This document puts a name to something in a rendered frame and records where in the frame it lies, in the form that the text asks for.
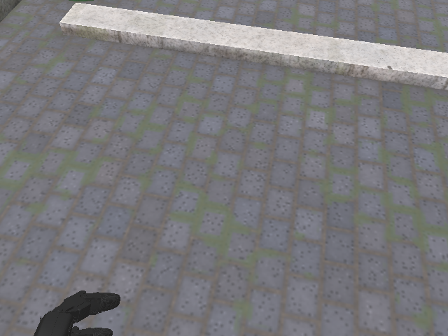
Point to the left robot hand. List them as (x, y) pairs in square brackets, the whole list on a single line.
[(59, 321)]

